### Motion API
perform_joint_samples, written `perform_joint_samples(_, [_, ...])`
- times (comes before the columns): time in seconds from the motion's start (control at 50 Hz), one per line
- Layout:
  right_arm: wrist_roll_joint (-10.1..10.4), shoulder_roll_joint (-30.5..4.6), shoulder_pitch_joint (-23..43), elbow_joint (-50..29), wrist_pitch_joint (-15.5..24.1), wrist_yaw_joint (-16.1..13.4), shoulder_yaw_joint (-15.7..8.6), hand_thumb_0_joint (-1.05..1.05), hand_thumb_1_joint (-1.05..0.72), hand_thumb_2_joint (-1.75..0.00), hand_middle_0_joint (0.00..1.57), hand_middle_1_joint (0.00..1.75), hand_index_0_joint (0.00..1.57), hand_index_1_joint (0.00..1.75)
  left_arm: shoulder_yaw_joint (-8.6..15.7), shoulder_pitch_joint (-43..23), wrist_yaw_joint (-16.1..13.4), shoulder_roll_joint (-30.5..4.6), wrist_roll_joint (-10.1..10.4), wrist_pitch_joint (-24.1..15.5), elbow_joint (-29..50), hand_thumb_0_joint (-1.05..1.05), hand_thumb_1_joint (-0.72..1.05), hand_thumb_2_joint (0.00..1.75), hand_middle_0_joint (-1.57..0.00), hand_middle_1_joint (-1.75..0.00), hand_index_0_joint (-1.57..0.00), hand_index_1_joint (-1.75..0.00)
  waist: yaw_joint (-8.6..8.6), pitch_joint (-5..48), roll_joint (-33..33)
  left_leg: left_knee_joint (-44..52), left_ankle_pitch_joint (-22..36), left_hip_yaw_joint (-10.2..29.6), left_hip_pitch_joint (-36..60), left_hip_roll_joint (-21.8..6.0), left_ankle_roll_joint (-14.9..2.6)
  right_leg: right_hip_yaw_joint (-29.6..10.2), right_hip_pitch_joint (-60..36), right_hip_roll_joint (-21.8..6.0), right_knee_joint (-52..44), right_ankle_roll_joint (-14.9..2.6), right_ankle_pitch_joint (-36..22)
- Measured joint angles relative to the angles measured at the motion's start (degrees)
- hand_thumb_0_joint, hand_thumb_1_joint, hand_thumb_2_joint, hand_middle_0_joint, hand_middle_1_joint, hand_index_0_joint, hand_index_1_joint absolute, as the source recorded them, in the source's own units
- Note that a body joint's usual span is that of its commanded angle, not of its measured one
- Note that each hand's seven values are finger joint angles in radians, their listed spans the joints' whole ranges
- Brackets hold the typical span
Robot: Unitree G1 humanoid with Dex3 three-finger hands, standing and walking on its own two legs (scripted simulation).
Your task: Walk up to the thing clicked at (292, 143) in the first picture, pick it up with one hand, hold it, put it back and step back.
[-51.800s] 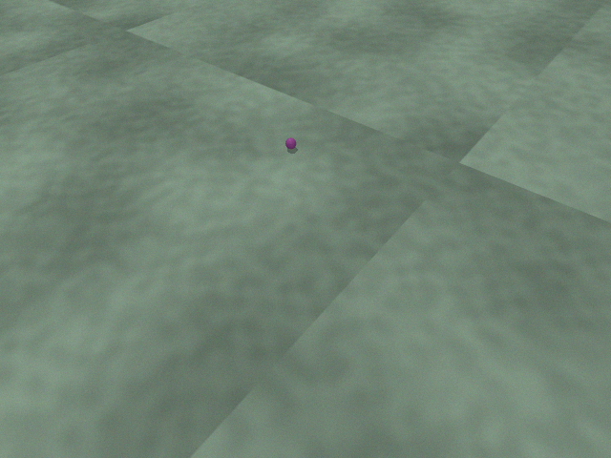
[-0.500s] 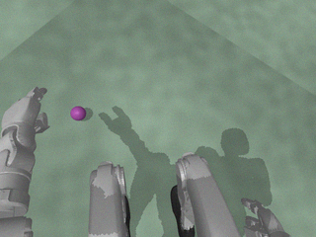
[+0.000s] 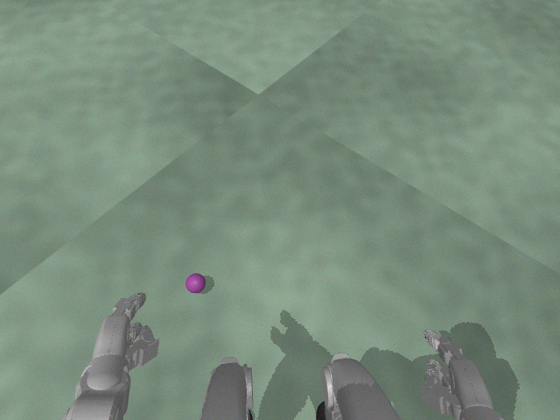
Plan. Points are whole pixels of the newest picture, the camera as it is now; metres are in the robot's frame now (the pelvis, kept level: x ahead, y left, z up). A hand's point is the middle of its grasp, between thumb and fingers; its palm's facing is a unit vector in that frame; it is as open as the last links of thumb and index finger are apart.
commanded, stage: home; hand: left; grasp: from above
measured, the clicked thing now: (195, 283) +0.54 +0.24 -0.59
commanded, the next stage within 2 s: none
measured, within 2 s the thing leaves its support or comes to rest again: neither
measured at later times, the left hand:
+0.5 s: hand (128, 386) +0.20 +0.18 +0.05, palm faces +0.09 -0.97 -0.21, open 7.4 cm
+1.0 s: hand (131, 390) +0.20 +0.18 +0.04, palm faces +0.08 -0.98 -0.21, open 7.4 cm
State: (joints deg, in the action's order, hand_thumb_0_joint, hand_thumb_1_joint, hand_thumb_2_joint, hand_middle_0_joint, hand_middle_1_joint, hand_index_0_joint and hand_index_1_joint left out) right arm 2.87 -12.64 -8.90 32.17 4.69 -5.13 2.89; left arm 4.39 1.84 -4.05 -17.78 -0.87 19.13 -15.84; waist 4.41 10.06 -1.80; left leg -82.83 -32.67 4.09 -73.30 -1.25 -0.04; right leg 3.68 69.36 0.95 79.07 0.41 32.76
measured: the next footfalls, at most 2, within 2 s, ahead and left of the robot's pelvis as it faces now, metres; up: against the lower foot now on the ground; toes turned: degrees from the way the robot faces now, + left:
none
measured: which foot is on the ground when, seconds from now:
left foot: down 0.00-1.00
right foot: down 0.00-1.00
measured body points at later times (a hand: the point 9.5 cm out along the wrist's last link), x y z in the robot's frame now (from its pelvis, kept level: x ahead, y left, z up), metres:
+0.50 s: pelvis +0.05 +0.00 +0.09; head +0.07 +0.00 +0.54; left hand +0.19 +0.23 +0.06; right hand +0.23 -0.24 +0.03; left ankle +0.05 +0.11 -0.59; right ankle +0.04 -0.13 -0.59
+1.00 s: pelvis +0.05 +0.00 +0.09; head +0.07 +0.00 +0.54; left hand +0.19 +0.23 +0.06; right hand +0.21 -0.24 +0.03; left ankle +0.05 +0.11 -0.59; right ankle +0.04 -0.13 -0.59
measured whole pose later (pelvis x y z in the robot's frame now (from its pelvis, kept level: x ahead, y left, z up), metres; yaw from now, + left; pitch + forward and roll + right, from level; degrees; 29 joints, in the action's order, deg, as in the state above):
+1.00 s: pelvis +0.05 +0.00 +0.09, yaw +2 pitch +10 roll -3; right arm 0.6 -12.7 -16.9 30.9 13.1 -10.2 2.2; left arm 1.4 28.4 -1.2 -12.8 2.8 25.9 6.8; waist 2.1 8.7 -2.7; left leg -57.5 -27.5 3.3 -39.9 -1.0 0.1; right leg 3.1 36.1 0.6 53.6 0.3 27.4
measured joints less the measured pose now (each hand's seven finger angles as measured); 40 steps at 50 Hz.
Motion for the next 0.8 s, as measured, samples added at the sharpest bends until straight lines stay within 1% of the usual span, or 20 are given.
perform_joint_samples(0.1, [-0.16, 0.34, -2.73, 0.12, 1.62, -2.28, 0.52, 0.01, -0.91, -0.9, 0.21, 0.3, 0.2, 0.3, 0.05, 6.45, -0.34, 2.22, 3.04, 2.12, 4.89, 0.01, 0.9, 0.9, -0.2, -0.3, -0.21, -0.3, -0.07, -0.32, -0.02, 7.9, 1.47, -0.06, 9.53, -0.14, 0.16, 0.01, -9.56, 0.13, -8.09, -0.23, -1.61])
perform_joint_samples(0.18, [-0.5, 0.43, -4.81, -0.42, 2.79, -3.59, 0.54, 0.01, -0.91, -0.9, 0.21, 0.3, 0.2, 0.3, -0.41, 11.8, -0.15, 3.4, 4.24, 3.41, 9.27, 0.01, 0.9, 0.9, -0.2, -0.3, -0.21, -0.3, -0.11, -0.46, -0.3, 13.68, 2.6, -0.22, 16.65, -0.24, 0.2, -0.11, -16.72, 0.21, -14.08, -0.27, -2.9])
perform_joint_samples(0.32, [-0.99, 0.27, -7.52, -2.13, 4.27, -4.88, -0.02, 0.01, -0.9, -0.9, 0.21, 0.3, 0.2, 0.3, -2.15, 21.94, 0.44, 4.64, 4.66, 5.22, 18.4, 0.01, 0.9, 0.9, -0.2, -0.3, -0.21, -0.3, -0.7, 0.07, -1.12, 21.72, 4.16, -0.67, 26.89, -0.23, 0.09, -0.48, -26.99, 0.17, -22.41, -0.18, -4.71])
perform_joint_samples(0.42, [-1.35, 0.14, -7.69, -2.85, 5.35, -5.35, -0.39, 0.01, -0.9, -0.9, 0.21, 0.3, 0.2, 0.3, -2.96, 26.71, 1.19, 5.1, 4.5, 6.28, 22.71, 0.01, 0.9, 0.9, -0.2, -0.3, -0.21, -0.3, -1.49, 0.31, -1.49, 24.73, 4.73, -0.74, 31.28, 0.0, -0.03, -0.51, -31.45, -0.06, -25.46, -0.07, -5.25])
perform_joint_samples(0.5, [-1.74, 0.03, -7.05, -3.11, 6.28, -5.43, -0.51, 0.01, -0.9, -0.9, 0.21, 0.3, 0.2, 0.3, -3.21, 27.99, 1.94, 5.11, 4.1, 6.67, 23.59, 0.01, 0.9, 0.9, -0.2, -0.3, -0.21, -0.3, -2.15, 0.05, -1.4, 25.65, 4.96, -0.68, 33.07, 0.27, -0.04, -0.43, -33.25, -0.32, -26.21, -0.05, -5.29])
perform_joint_samples(0.6, [-2.18, -0.14, -6.08, -3.03, 7.47, -5.27, -0.49, 0.01, -0.9, -0.9, 0.21, 0.3, 0.2, 0.3, -3.06, 27.19, 2.66, 5.09, 3.72, 6.83, 22.44, 0.01, 0.9, 0.9, -0.2, -0.3, -0.21, -0.3, -2.66, -0.67, -1.02, 25.69, 5.11, -0.53, 33.61, 0.5, 0.03, -0.27, -33.77, -0.54, -25.98, -0.08, -5.19])
perform_joint_samples(0.8, [-2.43, -0.2, -6.56, -1.99, 8.31, -5.0, -0.56, 0.01, -0.9, -0.9, 0.21, 0.3, 0.2, 0.3, -3.09, 26.58, 2.93, 4.93, 3.49, 6.56, 22.49, 0.01, 0.9, 0.9, -0.2, -0.3, -0.2, -0.3, -2.63, -1.46, -0.69, 25.4, 5.19, -0.52, 33.75, 0.43, 0.14, -0.28, -33.84, -0.46, -25.6, -0.17, -5.24])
